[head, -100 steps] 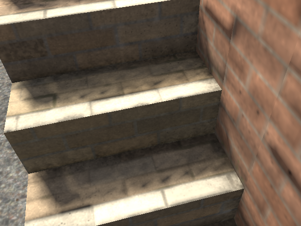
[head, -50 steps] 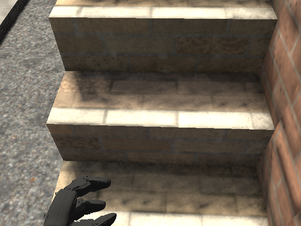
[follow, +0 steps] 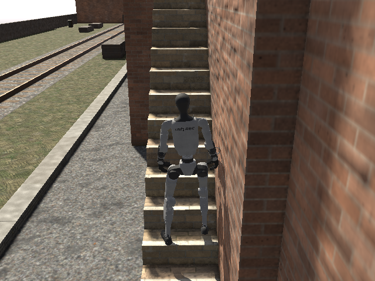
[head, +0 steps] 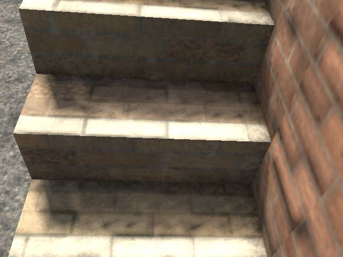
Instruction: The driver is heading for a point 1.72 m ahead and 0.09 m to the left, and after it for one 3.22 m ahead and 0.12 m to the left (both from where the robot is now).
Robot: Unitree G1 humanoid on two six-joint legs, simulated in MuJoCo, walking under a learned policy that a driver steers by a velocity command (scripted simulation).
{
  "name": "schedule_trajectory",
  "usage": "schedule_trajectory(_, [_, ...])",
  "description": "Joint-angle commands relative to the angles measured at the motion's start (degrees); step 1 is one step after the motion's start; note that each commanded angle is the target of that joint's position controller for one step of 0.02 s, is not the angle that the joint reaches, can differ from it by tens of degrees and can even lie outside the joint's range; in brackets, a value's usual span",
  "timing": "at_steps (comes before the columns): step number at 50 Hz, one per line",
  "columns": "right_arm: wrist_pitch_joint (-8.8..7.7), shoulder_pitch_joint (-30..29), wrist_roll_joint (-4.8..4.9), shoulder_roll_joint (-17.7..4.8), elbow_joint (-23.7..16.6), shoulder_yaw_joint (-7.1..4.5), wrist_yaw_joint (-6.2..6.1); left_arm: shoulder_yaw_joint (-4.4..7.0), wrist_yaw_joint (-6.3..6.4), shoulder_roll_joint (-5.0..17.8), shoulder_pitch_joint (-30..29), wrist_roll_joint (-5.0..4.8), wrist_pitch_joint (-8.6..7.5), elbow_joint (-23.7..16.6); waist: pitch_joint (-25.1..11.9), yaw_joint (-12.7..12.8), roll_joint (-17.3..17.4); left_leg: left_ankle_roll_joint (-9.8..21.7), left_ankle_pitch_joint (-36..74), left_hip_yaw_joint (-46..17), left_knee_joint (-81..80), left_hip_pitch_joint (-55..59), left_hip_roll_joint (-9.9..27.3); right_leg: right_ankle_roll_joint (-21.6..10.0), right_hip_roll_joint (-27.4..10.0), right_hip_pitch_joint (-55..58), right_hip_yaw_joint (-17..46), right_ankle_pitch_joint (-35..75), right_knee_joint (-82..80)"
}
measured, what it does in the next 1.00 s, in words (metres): walks ahead: right foot, then left foot 0.20 m higher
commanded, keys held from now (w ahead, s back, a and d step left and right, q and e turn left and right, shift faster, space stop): e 0.04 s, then w+e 0.12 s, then w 0.84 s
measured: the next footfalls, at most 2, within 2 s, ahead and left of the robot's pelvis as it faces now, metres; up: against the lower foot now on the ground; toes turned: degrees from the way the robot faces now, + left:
right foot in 0.02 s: +0.03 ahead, -0.15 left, +0.00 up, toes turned -3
left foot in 0.46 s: +0.18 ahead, +0.16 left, +0.20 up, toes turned -15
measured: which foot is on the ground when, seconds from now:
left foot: down 0.00-0.02, up 0.04-0.44, down 0.46-1.00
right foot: up 0.00-0.00, down 0.02-0.60, up 0.62-1.00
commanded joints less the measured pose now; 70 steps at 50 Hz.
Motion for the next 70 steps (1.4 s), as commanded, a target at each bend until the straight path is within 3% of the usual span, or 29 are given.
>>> schedule_trajectory(1, [2.32,-2.64,-2.51,-11.19,-1.08,-6.43,-0.61,2.45,0.9,2.53,15.09,2.47,-0.81,5.22,-4.33,3.83,7.28,6.33,14.13,-2.59,20.74,0.31,2.71,-4.89,5.57,18.26,-2.84,17.6,-37.91])
schedule_trajectory(2, [1.91,6.15,-1.56,-1.99,-2.79,-3.87,1.18,6.88,3.17,15.87,13.43,2.74,-1.34,4.14,-10.68,-3.46,-2.41,2.75,-7.85,-3.71,35.66,-12.69,-2.46,-13.16,-5.34,26.71,11.76,61.28,-20.98])
schedule_trajectory(3, [0.4,7.97,-0.56,-2.16,-5.82,-3.5,1.05,9.51,3.61,22.27,12.05,2.58,-1.85,1.83,-19.15,-2.96,-9.46,0.1,-19.92,-8.45,47.11,-28.63,-8.33,-20.78,-14.87,36.86,28.9,47.15,-22.26])
schedule_trajectory(5, [0.26,-11.45,1.51,-2.97,-7.17,-3.41,1.83,6.88,1.36,10.31,19.91,3.92,-3.38,7.03,-5.73,9.21,-17.42,3.55,-17.83,-17.58,84.17,-51.24,-11.54,-22.45,-13.88,24.48,38.29,-15.29,-34.54])
schedule_trajectory(10, [-0.1,-13.46,3.78,-7.07,-5.57,-4.78,-2.0,2.73,-0.26,4.26,3.15,2.82,-2.51,5.31,0.39,2.55,-0.71,9.71,-15.87,-20.17,90.56,-45.86,-8.12,-21.8,-13.31,1.49,27.09,-2.26,-35.31])
schedule_trajectory(15, [2.96,-19.06,1.75,-3.14,-7.4,-2.94,-1.25,1.18,0.76,0.13,21.22,4.72,-3.03,20.02,-6.5,8.94,-1.62,13.68,-26.52,-21.37,103.77,-77.14,-9.06,-20.1,-16.07,26.56,28.38,-0.33,-32.89])
schedule_trajectory(19, [3.67,-22.29,2.82,-3.52,-7.08,-2.09,-1.2,1.87,0.36,5.49,14.19,4.79,-3.44,17.12,-5.4,6.25,-3.15,12.25,-26.18,-15.49,82.63,-64.17,-6.88,-13.96,-10.15,4.76,20.48,-15.66,-38.12])
schedule_trajectory(21, [3.67,-28.54,3.64,-4.09,-5.5,-1.46,-0.2,3.43,-1.83,10.1,10.8,0.09,-3.79,14.28,-1.71,6.33,-3.4,9.49,-49.63,-9.79,66.04,-48.71,-10.54,-13.99,-13.72,-9.8,21.99,-22.68,-50.18])
schedule_trajectory(26, [-0.59,-17.37,3.49,-3.57,4.14,-0.93,1.24,1.92,-2.57,10.26,9.47,2.54,-4.2,16.83,-5.37,2.88,-10.09,14.69,-32.37,-13.83,57.41,-35.99,-15.85,-13.1,-10.24,7.16,10.81,20.92,-45.12])
schedule_trajectory(29, [1.13,-11.06,1.88,-8.9,8.69,-1.98,1.16,2.19,-2.28,8.88,6.45,5.43,-4.07,18.26,-7.13,-1.69,-1.45,20.58,-29.22,-29.93,37.99,-31.58,-13.21,-10.43,-4.82,7.11,3.43,38.58,-28.07])
schedule_trajectory(32, [1.95,13.07,0.11,-17.23,16.67,-5.61,-0.21,2.91,-2.66,1.4,0.6,3.81,-3.2,17.92,-6.29,-10.73,29.05,22.98,-58.26,-81.25,0.72,-16.15,-4.19,-11.53,10.03,-26.95,29.31,11.74,40.46])
schedule_trajectory(34, [0.22,4.39,1.91,-12.35,16.45,-5.29,1.63,3.36,0.87,2.16,-5.41,-0.22,-6.04,20.17,-1.0,-2.49,21.29,11.2,-40.37,-64.97,8.23,-20.48,-6.72,-13.61,12.02,-38.16,32.83,17.72,61.21])
schedule_trajectory(37, [0.17,-12.59,3.75,-0.56,13.71,-3.78,0.85,2.97,2.23,3.48,-5.77,3.14,-4.18,22.78,-4.23,3.59,1.95,7.98,-25.23,-46.27,14.23,-27.49,-11.71,-12.47,8.43,-32.19,24.37,19.31,53.26])
schedule_trajectory(38, [0.43,-11.52,3.78,0.0,13.09,-3.53,-0.3,3.49,1.69,3.82,-6.61,3.4,-3.07,23.88,-4.35,2.91,5.28,8.58,-24.74,-45.47,11.85,-26.93,-12.49,-11.55,9.19,-32.32,22.52,17.59,52.37])
schedule_trajectory(41, [-5.88,15.75,1.53,3.92,30.92,-4.22,-3.79,-2.01,11.84,-6.13,-21.75,4.98,1.39,9.65,6.88,-3.27,8.97,11.15,-19.14,-31.07,4.17,-13.19,-11.13,-9.15,6.67,-38.93,4.25,3.57,60.88])
schedule_trajectory(46, [-7.3,23.4,0.54,4.66,32.56,-4.32,-4.8,-2.15,11.09,-3.39,-18.36,0.87,2.52,10.27,7.02,-3.8,3.74,17.59,-1.15,-37.95,-3.64,-5.81,-8.31,-8.61,6.47,-33.74,-1.38,4.87,52.37])
schedule_trajectory(56, [-8.1,34.7,-1.3,3.58,31.33,-6.31,-4.15,-0.83,9.77,-6.26,-38.24,2.59,2.14,-1.24,10.76,-9.28,5.86,16.18,14.22,-35.81,-6.19,15.95,-2.79,-9.53,10.15,-58.07,-2.24,-13.45,72.97])
schedule_trajectory(57, [-6.02,39.37,-3.9,7.7,33.25,-1.81,0.25,-0.48,3.21,-9.91,-30.23,3.17,2.11,-1.4,4.4,0.51,16.28,20.53,48.98,-37.08,10.33,16.42,-3.57,-13.2,9.12,-62.94,4.95,-6.54,82.09])
schedule_trajectory(58, [-7.12,37.62,0.16,2.05,31.15,-6.83,-2.08,-1.02,8.44,-4.62,-37.42,1.55,2.48,-1.93,6.6,-11.24,4.41,14.33,31.31,-29.94,-6.33,23.25,-2.95,-11.51,9.0,-61.49,-7.74,-18.27,71.22])
schedule_trajectory(60, [-6.39,38.32,2.11,4.44,35.27,-5.64,-3.67,-2.99,11.34,-6.65,-44.59,0.73,3.09,-8.47,15.4,-10.76,8.88,10.89,41.64,-26.49,-18.1,-0.35,-7.7,-11.49,7.47,-40.14,-14.41,-18.0,45.42])
schedule_trajectory(61, [-3.8,39.82,-3.27,7.74,37.31,-1.34,2.99,-1.76,3.16,-10.81,-58.9,0.28,7.16,-20.31,3.6,5.57,18.27,19.41,115.54,-27.83,-6.13,-12.66,-7.74,-13.21,13.96,-24.0,-19.99,-29.82,23.23])
schedule_trajectory(62, [-2.23,45.15,-7.1,4.1,41.22,-0.96,8.89,-3.42,-1.42,-14.87,-57.1,-1.92,13.69,-19.5,2.36,3.91,22.03,24.13,149.89,-32.57,-8.21,-10.52,3.87,-13.88,14.14,-21.46,-10.74,-26.21,20.66])
schedule_trajectory(63, [-1.95,40.74,-2.69,-2.05,38.77,-3.03,10.28,-1.45,-1.29,-9.49,-43.2,-0.91,14.52,-12.98,-1.8,5.57,23.03,25.02,170.9,-25.65,-2.43,1.52,6.33,-13.18,18.4,-23.29,-17.19,-23.89,19.35])
schedule_trajectory(64, [-1.94,33.98,-2.87,-7.06,37.05,-4.25,11.45,0.61,0.42,-4.99,-24.44,-1.84,15.73,-7.45,-9.86,12.32,17.47,21.23,180.68,-24.63,8.22,-2.25,7.74,-15.79,17.1,-8.84,-9.76,-14.62,18.07])
schedule_trajectory(65, [-6.95,23.03,4.99,-20.05,28.15,-7.63,-1.14,2.59,8.53,6.82,15.79,-0.12,5.61,7.72,-23.06,25.52,15.72,6.6,152.56,-15.7,35.5,-4.06,-10.44,-28.3,7.3,35.79,10.96,-29.7,4.16])
schedule_trajectory(66, [-8.31,16.22,11.1,-19.65,22.78,-11.54,-0.82,6.71,13.41,14.51,24.34,-0.11,4.68,16.1,-31.27,21.13,-0.7,4.03,79.69,-20.3,63.66,-17.68,-19.2,-35.95,-5.63,33.11,44.4,-38.26,-17.6])
schedule_trajectory(67, [-8.69,7.67,5.0,-12.78,22.63,-10.5,-0.24,5.33,15.35,8.88,6.99,-0.77,4.45,16.75,-19.75,13.59,-9.85,6.15,16.55,-22.69,81.35,-22.17,-24.49,-33.03,-6.82,18.33,58.22,-36.09,-32.1])
schedule_trajectory(69, [-6.12,0.27,-2.36,2.15,14.15,-7.54,2.5,2.29,14.67,-2.71,-6.09,1.91,0.91,18.93,1.3,2.83,5.11,10.93,12.83,-24.48,95.91,-37.73,-23.88,-29.01,-7.57,-2.45,47.74,-45.77,-29.58])
schedule_trajectory(70, [-5.36,1.01,-2.3,7.77,11.41,-5.87,2.52,0.64,14.84,-8.35,-7.84,3.17,-0.69,20.88,7.13,-1.87,5.62,12.66,10.17,-25.35,99.01,-42.61,-23.77,-25.63,-6.42,-8.3,39.9,-42.18,-28.14])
